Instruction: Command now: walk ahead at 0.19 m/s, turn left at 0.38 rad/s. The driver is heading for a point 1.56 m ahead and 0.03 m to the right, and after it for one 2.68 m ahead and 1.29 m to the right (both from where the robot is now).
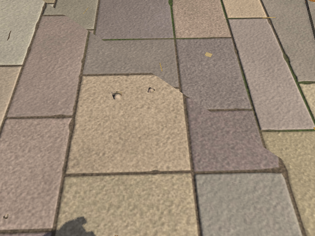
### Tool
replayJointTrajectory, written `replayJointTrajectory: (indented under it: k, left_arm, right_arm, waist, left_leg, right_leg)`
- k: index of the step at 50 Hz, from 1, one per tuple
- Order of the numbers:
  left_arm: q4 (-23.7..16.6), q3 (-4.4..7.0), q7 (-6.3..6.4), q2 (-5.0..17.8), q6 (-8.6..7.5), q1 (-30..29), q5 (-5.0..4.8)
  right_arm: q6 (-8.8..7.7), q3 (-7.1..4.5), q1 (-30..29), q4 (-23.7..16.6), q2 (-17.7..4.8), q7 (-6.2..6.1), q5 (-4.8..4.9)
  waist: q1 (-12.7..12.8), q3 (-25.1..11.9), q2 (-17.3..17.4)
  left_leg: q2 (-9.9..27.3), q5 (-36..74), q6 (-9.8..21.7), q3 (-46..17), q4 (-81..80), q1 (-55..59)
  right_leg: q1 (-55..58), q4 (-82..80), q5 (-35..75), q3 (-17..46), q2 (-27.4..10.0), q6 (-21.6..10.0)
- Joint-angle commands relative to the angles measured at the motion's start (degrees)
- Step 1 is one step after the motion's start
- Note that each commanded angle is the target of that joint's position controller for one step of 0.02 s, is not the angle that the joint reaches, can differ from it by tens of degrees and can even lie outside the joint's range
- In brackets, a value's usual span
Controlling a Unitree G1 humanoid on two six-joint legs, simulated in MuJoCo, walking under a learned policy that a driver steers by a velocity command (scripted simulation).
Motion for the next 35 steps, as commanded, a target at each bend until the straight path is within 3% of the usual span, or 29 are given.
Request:
replayJointTrajectory:
  k: [1, 2, 3, 5, 7, 9, 11, 14, 17, 19, 20, 21, 22, 23, 24, 25, 26, 27, 28, 31, 33, 35]
  left_arm:
    - [-5.2, 0.85, -0.80, 7.9, -1.35, 3.7, -1.71]
    - [-6.1, 0.95, -0.26, 8.1, -0.71, -0.4, -1.51]
    - [-6.8, 1.28, 0.36, 8.4, 0.19, -2.3, -0.85]
    - [-7.6, 1.50, 1.05, 7.3, 1.75, -0.7, -0.45]
    - [-7.5, 1.08, 1.70, 5.3, 1.92, 0.6, -0.26]
    - [-7.8, 1.11, 2.13, 5.2, 1.97, 0.0, -0.01]
    - [-8.3, 1.19, 2.31, 5.3, 2.36, -1.6, -0.13]
    - [-9.6, 1.19, 2.23, 5.1, 2.46, -4.9, -0.45]
    - [-9.7, 1.05, 1.62, 5.2, 1.53, -5.0, -0.76]
    - [-9.6, 0.80, 0.90, 4.8, 0.82, -4.5, -0.86]
    - [-9.3, 0.56, 0.44, 3.9, 0.46, -3.4, -0.79]
    - [-8.7, 0.19, -0.14, 2.5, 0.11, -2.2, -0.50]
    - [-9.1, 0.19, -0.48, 3.9, -0.07, -3.0, 0.40]
    - [-10.4, 0.95, -0.30, 8.8, 0.08, -4.7, 1.15]
    - [-10.0, 0.31, -0.41, 6.6, 0.38, -8.1, 1.83]
    - [-10.7, 0.21, -0.74, 4.9, 0.52, -8.7, 0.94]
    - [-10.3, 0.55, -0.90, 5.8, 0.67, -6.6, 0.28]
    - [-10.4, 1.05, -1.04, 8.2, 0.70, -5.6, -0.28]
    - [-10.6, 1.09, -0.91, 8.5, 0.71, -5.5, -0.51]
    - [-11.2, 1.14, -0.10, 7.8, 1.47, -2.6, -1.23]
    - [-12.0, 1.41, 0.19, 8.2, 1.51, -1.3, -1.81]
    - [-13.7, 1.40, 0.19, 7.5, 1.47, -3.3, -2.30]
  right_arm:
    - [1.17, -2.76, 8.8, -3.9, -9.9, -0.88, 0.89]
    - [2.10, -2.26, 5.7, -4.7, -8.4, -1.32, 1.32]
    - [2.73, -1.97, 4.2, -5.4, -8.0, -1.72, 1.17]
    - [3.37, -2.02, 2.8, -6.1, -8.1, -2.01, 0.16]
    - [3.59, -2.50, 3.0, -6.8, -9.1, -2.50, 0.00]
    - [4.13, -3.15, 4.0, -7.3, -10.5, -3.28, 0.44]
    - [5.03, -3.35, 3.7, -8.2, -10.7, -4.00, 1.07]
    - [6.26, -3.34, 3.4, -9.2, -10.4, -4.69, 1.36]
    - [6.97, -2.92, 4.0, -9.5, -9.2, -4.96, 0.68]
    - [7.14, -1.94, 4.7, -9.3, -7.3, -4.66, 0.07]
    - [7.11, -1.07, 4.2, -9.1, -5.7, -4.43, -0.08]
    - [6.99, -0.06, 4.5, -8.4, -3.6, -4.15, -0.13]
    - [6.51, 0.60, 8.1, -7.1, -1.9, -3.85, -0.64]
    - [5.85, 0.61, 12.4, -6.6, -2.0, -3.59, -1.85]
    - [5.30, 0.31, 12.7, -6.8, -2.8, -3.28, -1.47]
    - [5.11, -0.17, 8.9, -6.8, -5.4, -3.42, -1.71]
    - [5.30, -0.76, 4.8, -7.3, -6.6, -3.52, -1.31]
    - [5.79, -1.02, 3.4, -7.5, -6.5, -3.76, -1.00]
    - [6.06, -0.91, 4.3, -7.8, -5.9, -3.88, -1.17]
    - [4.97, -0.88, 4.1, -8.0, -3.9, -3.85, -0.19]
    - [3.17, -1.10, 3.9, -8.2, -3.3, -3.41, 0.52]
    - [1.23, -1.53, 6.4, -7.8, -3.4, -2.95, 0.99]
  waist:
    - [-4.8, -21.9, 5.8]
    - [-4.1, -15.3, -0.4]
    - [-3.1, -11.0, -1.4]
    - [-0.3, -8.0, 2.5]
    - [0.2, -8.7, 4.6]
    - [-0.2, -11.4, 4.4]
    - [-0.8, -12.3, 4.6]
    - [-2.0, -10.1, 6.3]
    - [-2.9, -10.1, 7.8]
    - [-3.2, -10.9, 8.1]
    - [-2.1, -11.2, 7.6]
    - [-0.9, -10.9, 6.9]
    - [-2.2, -10.3, 4.6]
    - [-6.5, -9.8, -5.5]
    - [-8.8, -8.0, -12.5]
    - [-6.2, -6.5, -10.0]
    - [-3.9, -5.4, -8.4]
    - [-3.2, -3.7, -8.4]
    - [-3.7, -4.0, -9.2]
    - [-2.6, -1.7, -8.9]
    - [-2.5, -0.1, -8.7]
    - [-4.3, -0.2, -7.5]
  left_leg:
    - [20.4, 24.6, 16.4, -31.5, -6.5, 41.5]
    - [17.8, 16.5, 13.8, -27.2, -9.2, 32.4]
    - [16.6, 12.9, 13.1, -25.7, -11.4, 23.9]
    - [13.1, 9.0, 11.9, -22.9, -14.2, 14.1]
    - [11.2, 14.4, 11.6, -20.0, -13.7, 12.0]
    - [11.2, 14.9, 11.4, -20.4, -12.6, 13.3]
    - [10.3, 6.3, 10.0, -21.6, -12.5, 13.6]
    - [8.7, -8.0, 8.3, -24.3, -13.3, 12.7]
    - [9.6, -7.0, 8.1, -24.6, -11.5, 14.4]
    - [10.5, -0.9, 8.2, -24.4, -9.0, 15.2]
    - [10.3, 1.3, 7.5, -23.4, -7.4, 14.6]
    - [8.9, 1.6, 5.8, -21.6, -6.1, 13.2]
    - [6.8, -3.0, 2.9, -19.4, -4.6, 11.6]
    - [1.4, -14.0, -0.1, -13.8, 1.9, 9.3]
    - [0.6, -16.5, -2.4, -9.5, -0.9, 12.6]
    - [1.3, -11.8, -3.6, -8.9, -2.1, 16.3]
    - [0.5, -9.7, -3.6, -8.1, -1.4, 16.6]
    - [0.4, -9.0, -3.3, -7.5, -0.3, 16.3]
    - [0.3, -11.5, -3.2, -6.6, -0.4, 16.2]
    - [-1.1, -21.4, -2.4, -2.5, 2.2, 13.4]
    - [-0.5, -22.0, -1.6, -2.6, 2.4, 11.6]
    - [1.8, -21.5, -0.1, -5.0, -1.1, 16.2]
  right_leg:
    - [-28.3, 29.8, -1.4, 6.6, -1.6, 1.7]
    - [-28.7, 26.4, 2.7, 4.9, -3.7, 1.8]
    - [-27.1, 23.1, 5.0, 4.6, -5.0, 2.0]
    - [-21.6, 16.0, 6.6, 4.4, -5.7, 2.0]
    - [-20.2, 9.4, 7.9, 3.3, -4.9, 2.9]
    - [-20.4, 5.5, 10.7, 3.7, -4.4, 4.0]
    - [-20.8, 2.4, 14.2, 4.6, -4.2, 4.8]
    - [-21.0, -3.2, 16.3, 5.3, -3.5, 5.1]
    - [-18.4, -8.3, 16.2, 4.6, -4.2, 4.9]
    - [-13.9, -12.8, 15.6, 3.3, -4.8, 4.1]
    - [-9.5, -18.3, 18.2, 2.7, -5.1, 3.3]
    - [-3.6, -26.8, 24.6, 2.2, -5.1, 2.1]
    - [0.8, -30.2, 30.5, 5.9, -8.0, 0.4]
    - [2.5, -30.1, 42.0, 14.5, -15.8, -3.8]
    - [-4.4, -30.6, 38.3, 17.0, -17.8, -8.6]
    - [-8.0, -31.1, 28.9, 15.7, -14.2, -7.5]
    - [-8.7, -30.9, 23.3, 14.0, -11.5, -5.5]
    - [-9.9, -31.1, 22.0, 14.4, -10.9, -4.8]
    - [-9.8, -31.7, 16.7, 15.2, -10.7, -5.0]
    - [-11.4, -33.1, -4.9, 19.0, -9.8, -7.2]
    - [-11.6, -34.0, -10.1, 23.1, -10.7, -9.0]
    - [-14.4, -31.8, -8.5, 23.4, -9.2, -8.8]
Keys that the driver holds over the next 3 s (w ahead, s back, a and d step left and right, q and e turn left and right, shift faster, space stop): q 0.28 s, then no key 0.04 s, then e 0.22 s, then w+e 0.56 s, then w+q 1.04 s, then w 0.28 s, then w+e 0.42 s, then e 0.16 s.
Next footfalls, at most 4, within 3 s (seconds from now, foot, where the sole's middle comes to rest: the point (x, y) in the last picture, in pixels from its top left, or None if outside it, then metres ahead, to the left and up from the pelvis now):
0.44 right None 0.20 -0.14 -0.76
1.10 right None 0.44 -0.22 -0.76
1.62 left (190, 167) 0.74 -0.10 -0.76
2.06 right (216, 124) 1.00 -0.24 -0.76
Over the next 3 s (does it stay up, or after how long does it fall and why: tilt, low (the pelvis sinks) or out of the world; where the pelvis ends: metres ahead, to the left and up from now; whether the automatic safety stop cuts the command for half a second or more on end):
stays up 1.25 0.00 0.00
